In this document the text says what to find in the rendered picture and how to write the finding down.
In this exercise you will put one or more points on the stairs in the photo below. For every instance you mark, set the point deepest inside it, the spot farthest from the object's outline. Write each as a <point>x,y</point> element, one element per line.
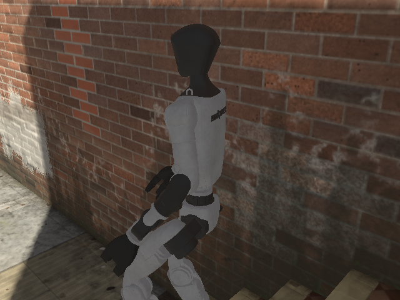
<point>354,286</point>

